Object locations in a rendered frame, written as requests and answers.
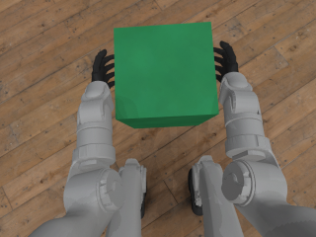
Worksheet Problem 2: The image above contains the left robot hand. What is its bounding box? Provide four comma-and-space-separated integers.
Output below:
91, 49, 115, 89

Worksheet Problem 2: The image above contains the right robot thigh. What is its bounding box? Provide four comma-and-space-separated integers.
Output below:
192, 160, 244, 237

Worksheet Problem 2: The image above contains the left robot forearm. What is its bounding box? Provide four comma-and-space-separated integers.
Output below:
63, 81, 117, 203

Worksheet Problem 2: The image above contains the robot right shin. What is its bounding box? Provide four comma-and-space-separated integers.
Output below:
194, 155, 223, 205

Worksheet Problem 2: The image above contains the left robot upper arm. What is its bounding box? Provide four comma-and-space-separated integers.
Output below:
28, 167, 126, 237

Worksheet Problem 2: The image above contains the carton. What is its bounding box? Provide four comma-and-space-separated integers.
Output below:
114, 22, 219, 129

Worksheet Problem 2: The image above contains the right robot upper arm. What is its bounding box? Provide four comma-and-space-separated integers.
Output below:
221, 159, 316, 237

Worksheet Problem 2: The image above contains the right robot hand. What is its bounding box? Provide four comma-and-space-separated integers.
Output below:
213, 40, 239, 83

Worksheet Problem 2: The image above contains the right robot forearm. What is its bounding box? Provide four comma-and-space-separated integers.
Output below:
218, 72, 282, 172

